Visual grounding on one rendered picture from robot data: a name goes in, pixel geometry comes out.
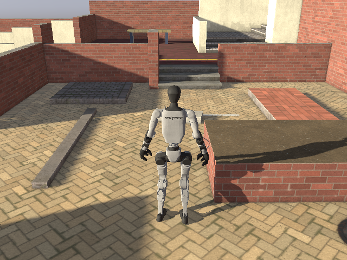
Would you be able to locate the robot left foot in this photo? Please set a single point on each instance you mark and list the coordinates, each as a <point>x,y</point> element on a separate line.
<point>161,216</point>

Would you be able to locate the left robot forearm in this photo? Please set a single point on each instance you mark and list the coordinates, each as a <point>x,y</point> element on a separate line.
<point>146,142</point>

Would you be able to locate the right robot forearm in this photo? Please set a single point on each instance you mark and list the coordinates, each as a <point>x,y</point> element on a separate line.
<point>201,144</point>

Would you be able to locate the robot right hand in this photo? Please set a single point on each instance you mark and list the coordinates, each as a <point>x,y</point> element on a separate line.
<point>205,157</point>

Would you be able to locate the left robot thigh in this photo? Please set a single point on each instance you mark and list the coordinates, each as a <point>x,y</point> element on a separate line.
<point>160,159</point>

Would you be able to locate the robot left hand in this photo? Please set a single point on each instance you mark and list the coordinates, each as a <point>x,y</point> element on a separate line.
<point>142,153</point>

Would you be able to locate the left robot upper arm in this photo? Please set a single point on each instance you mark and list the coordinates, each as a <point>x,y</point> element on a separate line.
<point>157,113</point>

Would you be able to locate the right robot upper arm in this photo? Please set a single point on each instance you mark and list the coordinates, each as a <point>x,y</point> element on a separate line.
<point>193,123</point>

